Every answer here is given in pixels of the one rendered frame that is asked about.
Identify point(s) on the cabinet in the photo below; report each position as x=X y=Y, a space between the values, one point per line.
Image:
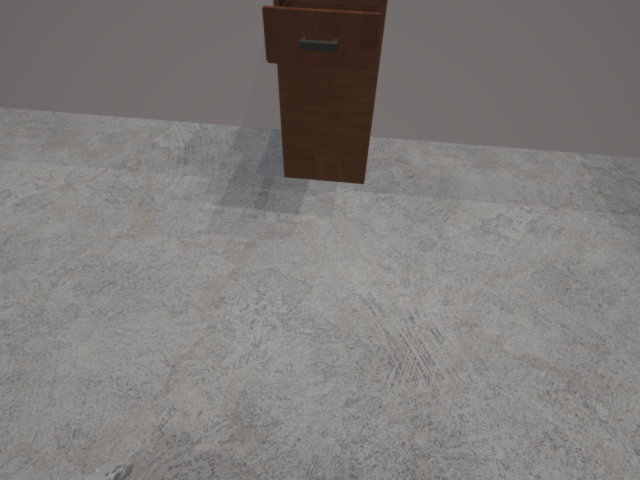
x=326 y=115

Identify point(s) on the drawer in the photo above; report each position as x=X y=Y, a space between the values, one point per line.
x=356 y=26

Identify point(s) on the handle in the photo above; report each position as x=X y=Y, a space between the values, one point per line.
x=318 y=45

